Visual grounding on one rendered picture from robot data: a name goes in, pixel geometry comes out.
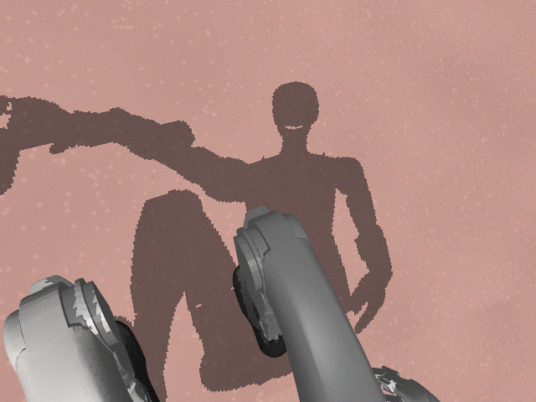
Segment left robot foot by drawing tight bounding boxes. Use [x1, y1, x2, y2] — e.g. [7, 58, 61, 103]
[116, 321, 160, 402]

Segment right robot foot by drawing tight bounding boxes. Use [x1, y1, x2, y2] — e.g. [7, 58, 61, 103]
[233, 265, 286, 358]

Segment right robot hand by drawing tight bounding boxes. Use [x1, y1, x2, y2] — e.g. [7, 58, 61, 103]
[372, 366, 440, 402]

